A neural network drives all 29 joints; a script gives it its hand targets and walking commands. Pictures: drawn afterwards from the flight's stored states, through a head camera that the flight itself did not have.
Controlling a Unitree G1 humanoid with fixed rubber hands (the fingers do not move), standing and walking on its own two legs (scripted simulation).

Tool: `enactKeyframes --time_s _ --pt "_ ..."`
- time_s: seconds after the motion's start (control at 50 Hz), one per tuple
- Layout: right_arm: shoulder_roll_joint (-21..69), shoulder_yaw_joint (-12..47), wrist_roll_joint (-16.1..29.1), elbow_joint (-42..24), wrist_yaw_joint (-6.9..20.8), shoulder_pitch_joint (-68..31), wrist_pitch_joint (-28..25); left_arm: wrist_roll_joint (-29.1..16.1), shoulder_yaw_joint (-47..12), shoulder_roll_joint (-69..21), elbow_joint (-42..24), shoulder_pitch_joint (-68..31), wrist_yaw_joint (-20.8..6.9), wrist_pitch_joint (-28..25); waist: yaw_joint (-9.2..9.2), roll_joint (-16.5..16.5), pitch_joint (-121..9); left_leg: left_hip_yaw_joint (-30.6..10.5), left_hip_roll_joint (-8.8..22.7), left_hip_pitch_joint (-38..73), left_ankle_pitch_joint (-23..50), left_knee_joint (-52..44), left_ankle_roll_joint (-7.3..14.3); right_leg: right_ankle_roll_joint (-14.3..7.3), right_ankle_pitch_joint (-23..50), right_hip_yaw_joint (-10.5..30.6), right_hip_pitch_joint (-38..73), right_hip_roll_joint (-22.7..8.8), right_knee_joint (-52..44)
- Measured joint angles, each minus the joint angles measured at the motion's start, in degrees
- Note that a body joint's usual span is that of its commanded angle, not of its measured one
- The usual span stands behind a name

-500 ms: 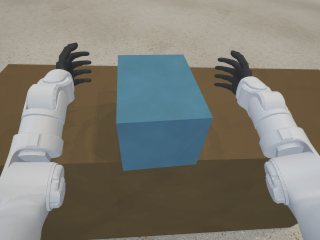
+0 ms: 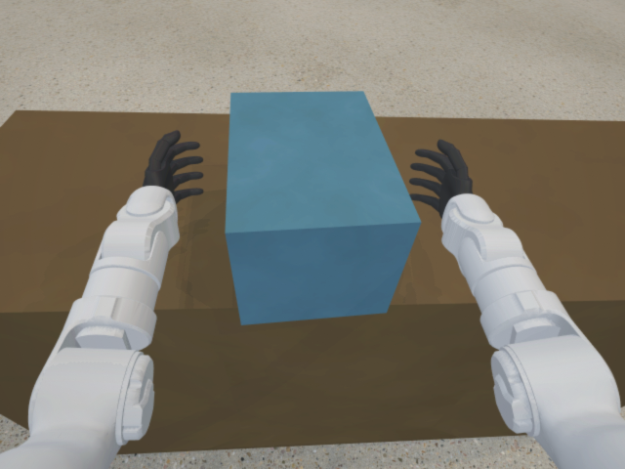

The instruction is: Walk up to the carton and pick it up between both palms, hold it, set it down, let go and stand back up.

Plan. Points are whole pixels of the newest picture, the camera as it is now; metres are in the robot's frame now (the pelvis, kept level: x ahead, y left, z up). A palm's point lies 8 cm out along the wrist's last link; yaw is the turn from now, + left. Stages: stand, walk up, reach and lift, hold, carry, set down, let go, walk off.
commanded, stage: reach and lift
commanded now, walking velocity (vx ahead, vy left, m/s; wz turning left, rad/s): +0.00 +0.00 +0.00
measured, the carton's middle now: (306, 199) +0.47 +0.01 +0.10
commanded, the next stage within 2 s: none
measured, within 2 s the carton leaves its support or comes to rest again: neither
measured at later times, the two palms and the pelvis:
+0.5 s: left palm (190, 190) +0.44 +0.16 +0.14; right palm (426, 202) +0.43 -0.15 +0.14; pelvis +0.00 +0.00 +0.00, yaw +0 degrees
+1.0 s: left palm (192, 191) +0.43 +0.16 +0.15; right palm (424, 204) +0.43 -0.14 +0.14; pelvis +0.00 +0.00 +0.00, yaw +0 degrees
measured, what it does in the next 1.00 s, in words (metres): stands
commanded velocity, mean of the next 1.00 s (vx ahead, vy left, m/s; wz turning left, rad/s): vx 0.00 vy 0.00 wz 0.00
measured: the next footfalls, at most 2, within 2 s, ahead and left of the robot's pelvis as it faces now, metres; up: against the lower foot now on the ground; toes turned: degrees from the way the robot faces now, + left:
none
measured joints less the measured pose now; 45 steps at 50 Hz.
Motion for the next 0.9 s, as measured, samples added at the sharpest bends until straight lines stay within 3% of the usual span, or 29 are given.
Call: enactKeyframes --time_s 0.22,0.6,0.9 --pt "3.35 -0.99 -2.23 2.07 -1.80 -1.40 -1.30 1.25 0.42 -1.92 5.26 -1.53 0.12 -4.58 -0.31 -0.24 -0.02 -0.52 0.00 -0.60 0.07 0.09 -0.23 -0.26 -0.31 -0.35 -0.69 0.07 0.57" --pt "7.43 -2.45 -4.49 0.01 -5.46 -0.37 -2.79 7.71 5.07 -7.65 0.01 -0.50 1.97 -3.13 -0.17 0.65 1.61 -0.53 0.47 1.06 -0.99 0.97 -0.34 -0.23 -0.32 -0.08 1.66 0.61 -0.30" --pt "8.44 -4.26 -6.20 0.99 -5.62 -1.07 -2.86 8.24 6.23 -8.65 3.16 -1.96 3.63 -5.41 -0.01 0.72 0.78 -0.46 0.24 0.00 -0.55 0.98 -0.16 -0.11 -0.11 0.07 0.32 0.42 0.25"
